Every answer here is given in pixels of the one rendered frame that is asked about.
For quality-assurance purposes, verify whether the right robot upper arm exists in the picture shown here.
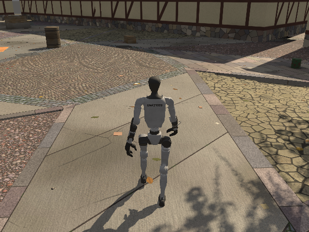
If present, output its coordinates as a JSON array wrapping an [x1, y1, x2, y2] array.
[[164, 97, 177, 122]]

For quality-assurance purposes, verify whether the left robot forearm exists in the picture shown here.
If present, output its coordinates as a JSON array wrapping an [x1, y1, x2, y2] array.
[[127, 118, 137, 144]]

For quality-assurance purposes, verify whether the right robot forearm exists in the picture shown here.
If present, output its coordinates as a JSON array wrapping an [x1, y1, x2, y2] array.
[[172, 116, 178, 131]]

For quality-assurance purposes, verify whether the left robot upper arm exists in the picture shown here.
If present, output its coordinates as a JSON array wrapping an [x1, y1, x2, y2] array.
[[133, 97, 145, 125]]

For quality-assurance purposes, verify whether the robot head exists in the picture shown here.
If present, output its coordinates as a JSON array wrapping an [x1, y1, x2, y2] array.
[[147, 76, 163, 99]]

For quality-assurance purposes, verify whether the robot right hand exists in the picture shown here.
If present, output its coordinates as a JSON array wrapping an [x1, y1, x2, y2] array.
[[167, 128, 178, 136]]

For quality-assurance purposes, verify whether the robot left hand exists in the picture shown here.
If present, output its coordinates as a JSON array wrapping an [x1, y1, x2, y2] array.
[[125, 142, 137, 157]]

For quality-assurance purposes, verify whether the robot torso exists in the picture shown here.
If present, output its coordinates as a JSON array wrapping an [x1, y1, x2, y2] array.
[[143, 95, 166, 145]]

